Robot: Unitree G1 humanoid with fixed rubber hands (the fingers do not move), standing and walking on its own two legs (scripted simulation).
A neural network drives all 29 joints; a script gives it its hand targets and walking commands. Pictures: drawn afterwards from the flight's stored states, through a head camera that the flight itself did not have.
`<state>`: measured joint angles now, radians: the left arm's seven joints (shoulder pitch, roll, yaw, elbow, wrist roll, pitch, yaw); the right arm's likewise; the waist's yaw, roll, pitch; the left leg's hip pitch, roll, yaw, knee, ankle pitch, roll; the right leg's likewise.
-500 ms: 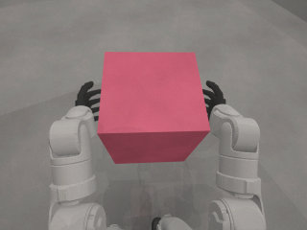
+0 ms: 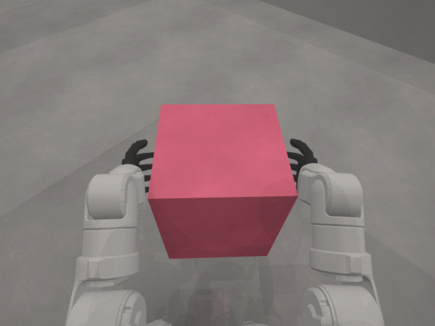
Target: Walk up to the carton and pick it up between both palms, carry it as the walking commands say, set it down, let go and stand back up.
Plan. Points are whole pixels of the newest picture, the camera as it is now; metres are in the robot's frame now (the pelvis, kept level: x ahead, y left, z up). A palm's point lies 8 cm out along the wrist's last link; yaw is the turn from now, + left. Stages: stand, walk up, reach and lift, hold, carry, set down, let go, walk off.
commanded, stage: carry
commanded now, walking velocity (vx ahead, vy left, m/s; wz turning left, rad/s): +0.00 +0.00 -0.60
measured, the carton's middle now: (218, 186) +0.38 -0.02 +0.03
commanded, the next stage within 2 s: none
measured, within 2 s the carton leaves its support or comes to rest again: neither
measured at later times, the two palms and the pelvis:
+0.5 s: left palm (199, 186) +0.32 +0.02 +0.12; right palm (399, 238) +0.22 -0.27 +0.11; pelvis -0.07 -0.03 +0.00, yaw -19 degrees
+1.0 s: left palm (263, 234) +0.23 -0.07 +0.13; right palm out of the picture +0.06 -0.32 +0.13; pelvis -0.15 -0.01 +0.01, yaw -37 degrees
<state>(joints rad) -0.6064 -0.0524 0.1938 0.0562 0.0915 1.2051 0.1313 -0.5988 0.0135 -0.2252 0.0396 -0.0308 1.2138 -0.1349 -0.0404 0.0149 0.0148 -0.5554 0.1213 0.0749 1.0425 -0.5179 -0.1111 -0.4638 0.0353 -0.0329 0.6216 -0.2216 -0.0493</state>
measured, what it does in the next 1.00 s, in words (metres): walks backwards, turning right: left foot, then right foot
